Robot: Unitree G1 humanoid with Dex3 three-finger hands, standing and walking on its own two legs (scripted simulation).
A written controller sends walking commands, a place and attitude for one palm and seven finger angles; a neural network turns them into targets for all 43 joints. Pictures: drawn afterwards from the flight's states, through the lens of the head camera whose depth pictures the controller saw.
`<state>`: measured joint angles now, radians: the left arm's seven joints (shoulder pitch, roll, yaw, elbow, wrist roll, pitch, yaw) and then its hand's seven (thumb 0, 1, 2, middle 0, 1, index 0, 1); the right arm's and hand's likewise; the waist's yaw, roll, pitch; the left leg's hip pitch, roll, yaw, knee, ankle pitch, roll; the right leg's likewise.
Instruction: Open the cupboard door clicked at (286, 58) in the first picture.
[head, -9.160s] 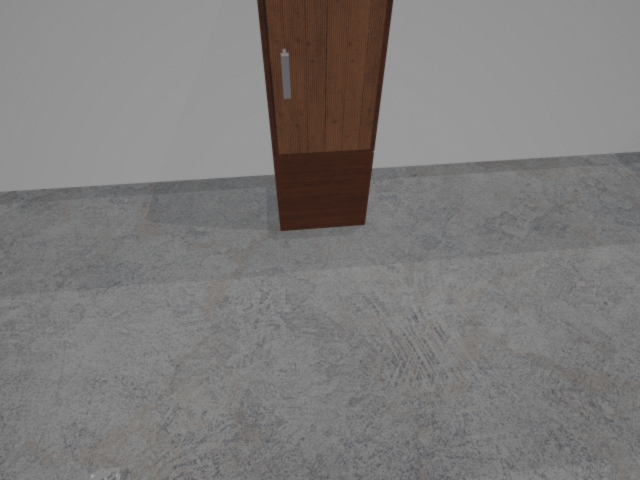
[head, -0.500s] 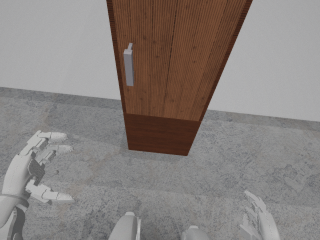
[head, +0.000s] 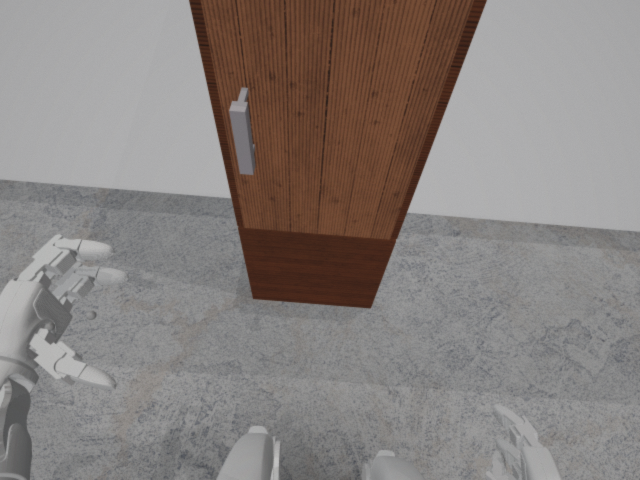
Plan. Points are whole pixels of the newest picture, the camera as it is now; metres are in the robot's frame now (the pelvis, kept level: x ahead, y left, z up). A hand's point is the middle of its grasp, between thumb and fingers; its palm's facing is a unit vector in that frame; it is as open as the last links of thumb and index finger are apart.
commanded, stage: raise the hand with hooked fingers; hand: left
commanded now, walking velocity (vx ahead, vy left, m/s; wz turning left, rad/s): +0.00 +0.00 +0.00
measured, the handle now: (245, 132) +0.61 +0.15 +0.04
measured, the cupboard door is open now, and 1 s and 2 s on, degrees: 0 0 0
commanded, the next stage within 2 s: move the hooked fingers beside the handle in 0.38 s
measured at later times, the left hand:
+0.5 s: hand (101, 316) +0.28 +0.26 +0.05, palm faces -0.03 -1.00 -0.05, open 14.0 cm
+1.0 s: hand (148, 244) +0.38 +0.24 +0.05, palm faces -0.04 -1.00 -0.03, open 14.0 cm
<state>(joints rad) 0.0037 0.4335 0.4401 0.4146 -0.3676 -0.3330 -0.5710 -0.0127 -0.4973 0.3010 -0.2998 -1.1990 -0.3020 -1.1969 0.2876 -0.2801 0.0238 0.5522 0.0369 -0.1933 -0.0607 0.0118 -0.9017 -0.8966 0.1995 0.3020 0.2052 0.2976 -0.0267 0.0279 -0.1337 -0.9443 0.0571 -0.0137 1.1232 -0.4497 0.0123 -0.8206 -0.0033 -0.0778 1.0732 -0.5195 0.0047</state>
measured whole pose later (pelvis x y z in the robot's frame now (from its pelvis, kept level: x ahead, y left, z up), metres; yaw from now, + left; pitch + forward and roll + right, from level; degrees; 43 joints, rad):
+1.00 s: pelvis +0.00 -0.01 +0.00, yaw -1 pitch +18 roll -3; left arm -0.37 0.45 0.42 0.72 -0.25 -0.34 -0.48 -0.01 -0.50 0.30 -0.30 -1.20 -0.30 -1.20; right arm 0.31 -0.28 0.03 0.58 0.03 -0.11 -0.06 0.01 -0.90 -0.90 0.20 0.30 0.20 0.30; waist -0.07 0.02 -0.14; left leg -1.00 0.06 0.00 1.13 -0.45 0.01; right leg -0.89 0.00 -0.06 1.10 -0.53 0.00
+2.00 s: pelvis +0.00 +0.00 -0.04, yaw -4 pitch +28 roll -5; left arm -1.05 0.72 0.49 1.26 -0.05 -0.35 -0.38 -0.01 -0.50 0.30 -0.30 -1.20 -0.30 -1.20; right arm 0.37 -0.28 0.06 0.63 -0.01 0.05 -0.03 0.00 -0.90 -0.90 0.20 0.30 0.20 0.30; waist -0.22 0.04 -0.12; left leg -1.27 0.10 -0.02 1.27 -0.49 0.01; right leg -1.15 0.04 -0.07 1.20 -0.54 0.00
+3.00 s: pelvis +0.00 +0.00 -0.03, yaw -4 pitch +28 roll -6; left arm -1.06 0.71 0.47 1.24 -0.04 -0.35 -0.34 -0.01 -0.50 0.30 -0.30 -1.20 -0.30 -1.20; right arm 0.37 -0.26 0.07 0.62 -0.02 0.08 0.00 0.00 -0.90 -0.90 0.20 0.30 0.20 0.30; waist -0.22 0.04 -0.12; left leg -1.28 0.10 -0.03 1.27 -0.49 0.02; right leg -1.15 0.04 -0.08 1.19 -0.54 0.01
